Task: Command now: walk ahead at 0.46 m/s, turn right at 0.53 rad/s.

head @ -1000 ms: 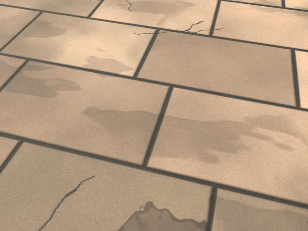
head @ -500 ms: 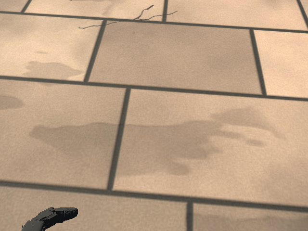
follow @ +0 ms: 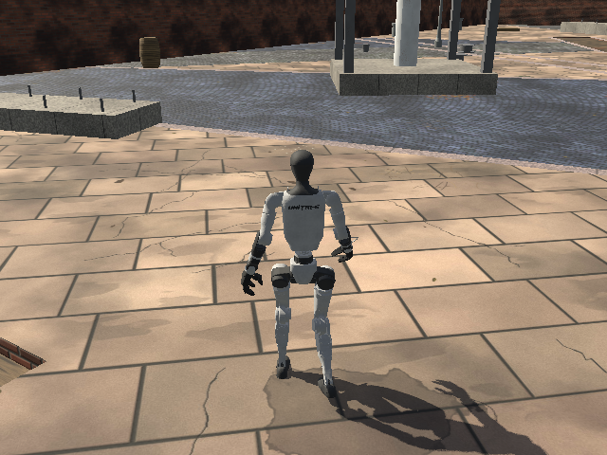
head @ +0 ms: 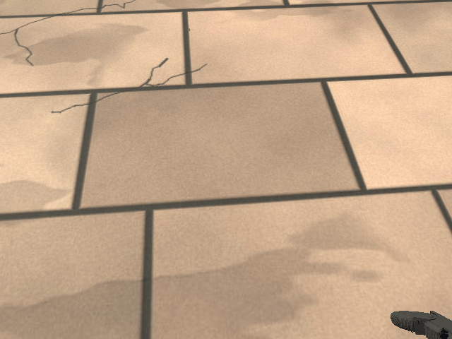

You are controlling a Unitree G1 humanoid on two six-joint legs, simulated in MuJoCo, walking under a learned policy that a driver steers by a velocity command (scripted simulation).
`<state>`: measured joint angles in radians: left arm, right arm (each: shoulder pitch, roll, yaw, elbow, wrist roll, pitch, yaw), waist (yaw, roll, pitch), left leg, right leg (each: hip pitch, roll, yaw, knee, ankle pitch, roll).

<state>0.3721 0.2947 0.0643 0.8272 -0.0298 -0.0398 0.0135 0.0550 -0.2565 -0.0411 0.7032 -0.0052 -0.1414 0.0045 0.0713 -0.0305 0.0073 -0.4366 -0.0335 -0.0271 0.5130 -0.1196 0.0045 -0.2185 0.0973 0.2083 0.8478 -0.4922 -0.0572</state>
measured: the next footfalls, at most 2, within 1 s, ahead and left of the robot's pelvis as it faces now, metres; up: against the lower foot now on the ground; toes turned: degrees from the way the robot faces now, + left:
right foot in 0.38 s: +0.25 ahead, -0.13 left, +0.00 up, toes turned -5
left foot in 0.66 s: +0.23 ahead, +0.13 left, +0.00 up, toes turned -6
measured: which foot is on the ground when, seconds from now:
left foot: down 0.00-0.38, up 0.40-0.64, down 0.66-1.00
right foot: up 0.00-0.36, down 0.38-1.00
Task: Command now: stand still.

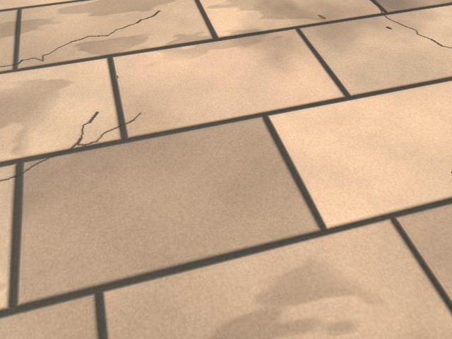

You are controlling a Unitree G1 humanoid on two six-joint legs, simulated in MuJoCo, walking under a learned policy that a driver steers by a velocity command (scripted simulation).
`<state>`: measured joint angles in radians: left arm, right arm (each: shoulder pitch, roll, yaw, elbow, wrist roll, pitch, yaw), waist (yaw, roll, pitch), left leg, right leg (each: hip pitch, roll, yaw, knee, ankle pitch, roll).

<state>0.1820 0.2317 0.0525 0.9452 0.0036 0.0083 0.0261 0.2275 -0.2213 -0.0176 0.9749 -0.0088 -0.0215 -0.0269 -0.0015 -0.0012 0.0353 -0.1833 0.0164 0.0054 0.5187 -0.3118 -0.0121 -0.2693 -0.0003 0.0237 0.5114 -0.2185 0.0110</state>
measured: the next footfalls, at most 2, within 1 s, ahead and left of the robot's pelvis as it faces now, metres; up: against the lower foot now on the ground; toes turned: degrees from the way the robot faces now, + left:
left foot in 0.74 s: +0.44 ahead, +0.12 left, +0.00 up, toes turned +12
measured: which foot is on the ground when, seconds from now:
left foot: down 0.00-0.28, up 0.30-0.72, down 0.74-1.00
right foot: down 0.00-0.76, up 0.78-1.00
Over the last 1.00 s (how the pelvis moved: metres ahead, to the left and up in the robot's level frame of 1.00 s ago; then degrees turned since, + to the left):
0.19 0.00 0.01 -6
